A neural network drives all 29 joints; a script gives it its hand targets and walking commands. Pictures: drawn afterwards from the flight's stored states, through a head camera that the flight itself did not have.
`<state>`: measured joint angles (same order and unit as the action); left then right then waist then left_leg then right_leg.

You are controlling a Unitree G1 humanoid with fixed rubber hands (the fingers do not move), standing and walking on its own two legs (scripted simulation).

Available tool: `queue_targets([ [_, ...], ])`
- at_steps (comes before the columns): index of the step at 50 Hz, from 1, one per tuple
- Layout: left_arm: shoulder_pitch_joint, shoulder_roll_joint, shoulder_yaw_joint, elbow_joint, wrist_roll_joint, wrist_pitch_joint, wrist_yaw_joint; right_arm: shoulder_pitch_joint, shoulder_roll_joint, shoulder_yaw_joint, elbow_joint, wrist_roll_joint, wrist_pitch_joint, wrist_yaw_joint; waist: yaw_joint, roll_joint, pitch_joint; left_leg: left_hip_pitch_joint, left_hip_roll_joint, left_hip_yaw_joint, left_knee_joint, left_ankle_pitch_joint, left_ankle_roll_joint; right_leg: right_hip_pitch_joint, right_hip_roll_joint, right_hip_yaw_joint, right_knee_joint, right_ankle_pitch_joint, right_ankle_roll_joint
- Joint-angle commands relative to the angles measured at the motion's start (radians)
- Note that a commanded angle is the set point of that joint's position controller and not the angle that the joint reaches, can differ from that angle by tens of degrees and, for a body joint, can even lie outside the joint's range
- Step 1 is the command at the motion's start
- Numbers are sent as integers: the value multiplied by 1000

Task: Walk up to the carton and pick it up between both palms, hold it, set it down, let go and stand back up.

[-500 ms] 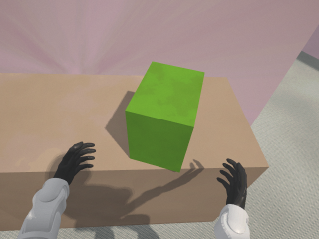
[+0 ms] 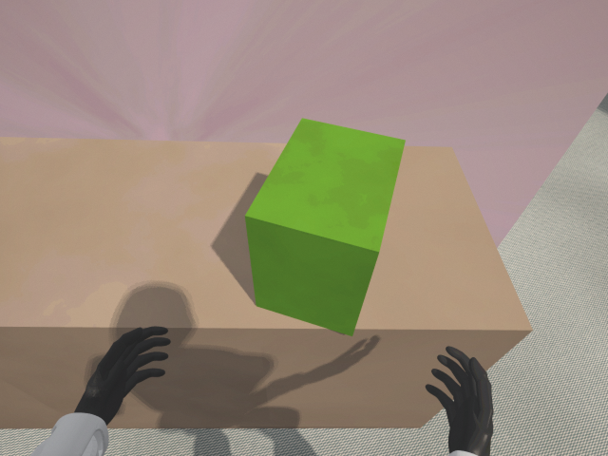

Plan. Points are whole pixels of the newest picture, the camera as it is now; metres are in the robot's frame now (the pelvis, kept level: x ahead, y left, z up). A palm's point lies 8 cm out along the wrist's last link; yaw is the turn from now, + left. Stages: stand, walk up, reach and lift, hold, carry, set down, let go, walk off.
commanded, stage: set down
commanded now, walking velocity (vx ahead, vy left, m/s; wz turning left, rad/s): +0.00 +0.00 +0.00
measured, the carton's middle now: (327, 227) +0.45 -0.04 +0.02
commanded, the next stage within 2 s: let go in 1.80 s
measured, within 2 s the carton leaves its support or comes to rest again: neither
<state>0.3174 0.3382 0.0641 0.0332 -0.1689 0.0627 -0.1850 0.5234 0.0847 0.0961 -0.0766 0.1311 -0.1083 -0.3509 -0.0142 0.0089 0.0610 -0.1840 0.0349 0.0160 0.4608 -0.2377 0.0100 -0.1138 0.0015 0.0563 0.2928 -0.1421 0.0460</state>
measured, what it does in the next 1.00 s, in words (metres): stands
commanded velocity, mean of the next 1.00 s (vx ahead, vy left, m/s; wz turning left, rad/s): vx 0.00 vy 0.00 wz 0.00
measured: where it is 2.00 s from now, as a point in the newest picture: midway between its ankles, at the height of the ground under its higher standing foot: outside the picture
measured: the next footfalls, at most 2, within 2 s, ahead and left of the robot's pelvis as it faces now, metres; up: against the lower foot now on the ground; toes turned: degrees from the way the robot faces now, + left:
none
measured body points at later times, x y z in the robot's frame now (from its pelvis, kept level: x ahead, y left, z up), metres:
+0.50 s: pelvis +0.02 -0.01 +0.00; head +0.04 +0.00 +0.45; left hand +0.22 +0.23 +0.00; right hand +0.18 -0.19 +0.01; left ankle +0.01 +0.11 -0.74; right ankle +0.02 -0.16 -0.74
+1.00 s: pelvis +0.02 -0.01 +0.00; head +0.04 -0.01 +0.45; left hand +0.20 +0.24 -0.02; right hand +0.17 -0.19 -0.02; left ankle +0.01 +0.11 -0.74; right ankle +0.02 -0.16 -0.74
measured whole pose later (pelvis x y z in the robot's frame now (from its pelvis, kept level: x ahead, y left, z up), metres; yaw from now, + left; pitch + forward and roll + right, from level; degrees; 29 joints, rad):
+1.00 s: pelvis +0.02 -0.01 +0.00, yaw +0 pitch -2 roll -1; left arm 0.37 0.34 0.06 0.12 -0.15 0.08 -0.16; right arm 0.50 -0.02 0.09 0.10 0.13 -0.18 -0.17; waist -0.01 0.01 0.08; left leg -0.14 0.03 0.02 0.39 -0.22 -0.01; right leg -0.10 0.00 0.06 0.29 -0.17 0.03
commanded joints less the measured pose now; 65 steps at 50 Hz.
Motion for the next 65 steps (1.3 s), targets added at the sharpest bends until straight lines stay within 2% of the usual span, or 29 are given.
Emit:
queue_targets([
  [1, -27, 190, -2, -134, -20, -30, -8, -12, -92, 97, -185, -61, -1, 13, 108, 100, 19, -48, 28, 16, -189, -101, 0, 181, 37, -103, 24, -22, -57],
  [2, -10, 218, -6, -114, -46, -32, -17, 7, -78, 112, -254, -42, 4, 10, 102, 48, -29, -55, 11, 28, -168, -82, 9, 212, 29, -93, 32, 17, -44],
  [5, -46, 209, -14, -165, -20, -16, 0, -24, -101, 53, -192, -40, 7, 20, 92, 135, 4, -56, 28, 24, -197, -81, 4, 205, 36, -95, 30, 17, -52],
  [9, 4, 199, 11, -158, -3, 0, 1, -17, -118, 29, -195, -21, 6, 31, 106, 110, -12, -40, 25, 17, -193, -42, -12, 231, 48, -102, 25, 31, -43],
  [11, -15, 177, -5, -180, -1, 5, 18, -31, -142, 13, -116, -38, 7, 57, 92, 158, -3, 39, 21, 14, -166, 81, -44, 123, 45, -99, 8, 22, -67],
  [12, 66, 171, 19, -191, 3, 0, 13, 34, -133, 34, -177, -7, -12, 52, 115, 135, -39, 67, 12, 19, -157, 162, -43, 162, 45, -100, 7, 82, -50],
  [14, 57, 176, 28, -173, 28, 23, 18, 19, -159, 12, -112, -22, -13, 61, 117, 137, -14, 59, 18, 21, -168, 122, -50, 149, 55, -114, 2, 33, -56],
  [16, 46, 164, 18, -169, 16, 3, 21, 9, -146, 22, -176, -18, -29, 69, 100, 69, -30, 107, -3, 32, -145, 165, -49, 115, 42, -93, -15, 53, -64],
  [20, 59, 144, 33, -124, 68, 8, 33, -3, -174, 23, -65, -17, -37, 100, 99, 113, -10, 153, 6, 29, -135, 236, -64, 68, 59, -101, -27, 53, -72],
  [22, 139, 137, 41, -98, 48, 8, 10, 64, -171, 17, -72, -18, -60, 89, 95, 36, -33, 196, -9, 34, -113, 344, -61, 116, 54, -99, -37, 151, -51],
  [25, 150, 112, 49, -81, 78, 2, 16, 98, -190, 51, -4, -28, -80, 107, 100, 79, -24, 258, -23, 43, -105, 406, -78, 68, 56, -101, -41, 185, -55],
  [26, 97, 129, 32, -106, 60, -15, 14, 75, -179, 28, -15, -43, -89, 111, 74, 54, -71, 255, -27, 45, -98, 374, -68, 67, 48, -96, -44, 190, -51],
  [28, 120, 141, 51, -101, 71, -19, 14, 64, -193, 25, -1, -40, -90, 111, 90, 70, -41, 258, -27, 46, -102, 352, -75, 64, 44, -95, -41, 215, -45],
  [30, 91, 125, 35, -74, 72, -21, 9, 52, -198, 12, 8, -51, -100, 123, 61, 73, -43, 260, -21, 42, -115, 368, -70, 51, 54, -98, -54, 175, -52],
  [39, 95, 112, 56, 43, 71, -20, 0, 19, -167, -9, 53, -54, -107, 142, 91, 36, -13, 203, -36, 78, -127, 233, -43, 67, 27, -87, -43, 112, -50],
  [40, 61, 132, 42, 24, 44, -15, -1, -10, -155, -28, 40, -61, -102, 134, 60, 13, -27, 181, -35, 80, -134, 185, -41, 74, 23, -89, -51, 88, -43],
  [43, 78, 72, 20, 67, 77, -3, 27, -31, -249, -50, 159, -95, -101, 181, 75, 101, -36, 208, -24, 62, -155, 226, -68, 43, 51, -116, -31, 60, -62],
  [44, 57, 96, 23, 65, 76, -11, 23, -15, -228, -68, 145, -102, -99, 172, 52, 86, -12, 220, -29, 72, -151, 233, -60, 53, 42, -108, -44, 79, -58],
  [46, 23, 106, 15, 2, 63, -20, 46, -68, -214, -83, 112, -89, -118, 180, 73, 86, -75, 171, -29, 65, -139, 221, -58, 83, 46, -110, -24, 75, -61],
  [47, 16, 123, 5, -25, 43, -38, 43, -54, -193, -100, 68, -106, -134, 171, 44, 45, -75, 167, -23, 69, -141, 213, -48, 95, 47, -109, -20, 106, -61],
  [51, -23, 67, 0, 95, 80, -7, 58, -150, -238, -140, 213, -116, -126, 206, 47, 97, -4, 147, -13, 64, -166, 108, -50, 25, 55, -121, -32, -19, -78],
  [53, 2, 49, -20, 113, 68, 11, 53, -116, -247, -139, 250, -119, -99, 206, 30, 75, 18, 157, -6, 70, -186, 98, -47, 52, 56, -118, -37, 10, -71],
  [59, 19, 26, -44, 66, 67, 7, 90, -152, -269, -171, 251, -110, -132, 244, 31, 119, -73, 155, -4, 59, -170, 168, -67, 82, 71, -121, -6, 38, -75],
  [60, 43, 21, -49, 74, 65, 14, 99, -166, -294, -171, 293, -114, -129, 259, 47, 104, -55, 178, 1, 58, -161, 239, -81, 56, 76, -139, 2, 36, -80],
  [61, 43, 44, -51, 71, 57, -3, 89, -120, -275, -169, 314, -120, -130, 249, 25, 69, -90, 197, -19, 75, -142, 279, -71, 93, 61, -117, -15, 98, -68],
  [62, 60, 9, -37, 106, 89, 5, 97, -122, -312, -173, 340, -110, -142, 263, 45, 115, -75, 239, -11, 64, -140, 333, -98, 50, 79, -127, -15, 86, -80],
  [63, 48, 48, -35, 104, 66, -5, 81, -142, -266, -165, 301, -114, -145, 248, 32, 45, -90, 201, -31, 78, -132, 278, -71, 86, 56, -115, -35, 107, -66],
  [64, 48, 29, -37, 158, 68, -3, 80, -146, -278, -153, 355, -118, -139, 260, 35, 59, -63, 205, -20, 64, -134, 280, -79, 69, 60, -113, -16, 96, -70],
  [65, 52, 53, -24, 111, 49, -20, 66, -137, -254, -137, 290, -114, -155, 246, 18, 10, -86, 206, -33, 91, -125, 313, -63, 89, 50, -108, -28, 145, -46],
])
